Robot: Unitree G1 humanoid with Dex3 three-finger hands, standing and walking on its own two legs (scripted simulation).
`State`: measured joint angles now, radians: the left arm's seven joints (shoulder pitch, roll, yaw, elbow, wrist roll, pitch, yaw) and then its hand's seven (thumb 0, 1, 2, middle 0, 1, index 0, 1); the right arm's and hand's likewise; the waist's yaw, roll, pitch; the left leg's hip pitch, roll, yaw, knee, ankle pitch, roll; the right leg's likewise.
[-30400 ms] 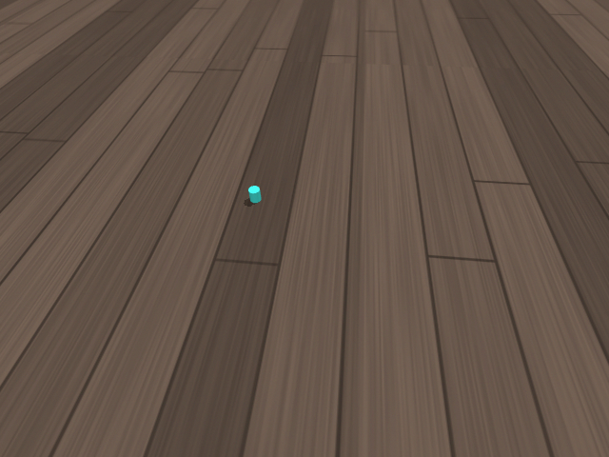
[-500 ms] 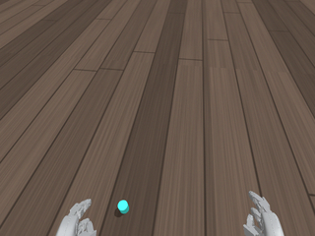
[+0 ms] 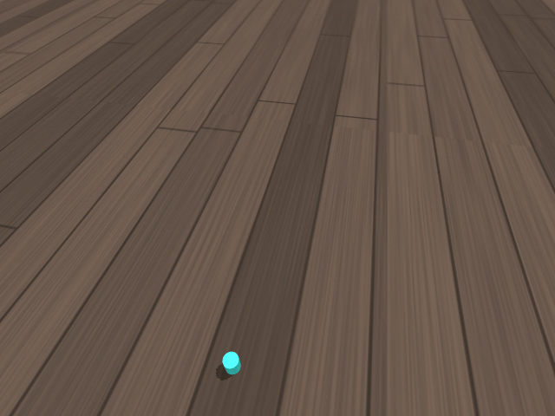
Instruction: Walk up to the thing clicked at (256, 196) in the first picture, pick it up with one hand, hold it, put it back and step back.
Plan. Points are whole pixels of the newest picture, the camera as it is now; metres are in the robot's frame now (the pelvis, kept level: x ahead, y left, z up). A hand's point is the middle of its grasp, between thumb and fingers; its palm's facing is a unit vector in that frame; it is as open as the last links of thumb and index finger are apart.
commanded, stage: stand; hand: left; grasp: from above
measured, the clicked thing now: (231, 363) +0.43 +0.22 -0.74
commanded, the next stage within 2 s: step back in 2.00 s
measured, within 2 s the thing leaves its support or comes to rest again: neither
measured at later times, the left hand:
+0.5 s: hand out of the picture +0.05 +0.23 -0.15, palm faces +0.03 -0.94 -0.34, open 7.4 cm
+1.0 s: hand out of the picture +0.07 +0.23 -0.15, palm faces +0.01 -0.94 -0.33, open 7.4 cm
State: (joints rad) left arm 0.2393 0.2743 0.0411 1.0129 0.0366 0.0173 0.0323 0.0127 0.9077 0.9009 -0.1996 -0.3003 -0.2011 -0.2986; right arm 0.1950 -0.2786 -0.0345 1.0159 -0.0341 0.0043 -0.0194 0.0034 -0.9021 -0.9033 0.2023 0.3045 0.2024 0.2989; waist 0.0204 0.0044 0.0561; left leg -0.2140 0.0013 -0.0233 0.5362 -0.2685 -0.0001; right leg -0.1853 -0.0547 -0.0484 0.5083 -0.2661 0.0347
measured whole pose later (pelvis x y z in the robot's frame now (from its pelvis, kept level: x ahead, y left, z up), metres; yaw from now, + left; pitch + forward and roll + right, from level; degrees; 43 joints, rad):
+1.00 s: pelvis +0.01 -0.01 +0.01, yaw +0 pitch -3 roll +0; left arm 0.11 0.31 0.03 1.17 0.02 -0.01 0.01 0.01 0.91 0.90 -0.20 -0.30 -0.20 -0.30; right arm 0.12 -0.32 -0.01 1.14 -0.02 0.00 -0.01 0.00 -0.90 -0.90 0.20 0.30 0.20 0.30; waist 0.00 0.01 0.07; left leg -0.11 0.02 -0.03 0.35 -0.18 -0.02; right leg -0.09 -0.03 -0.06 0.33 -0.19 0.02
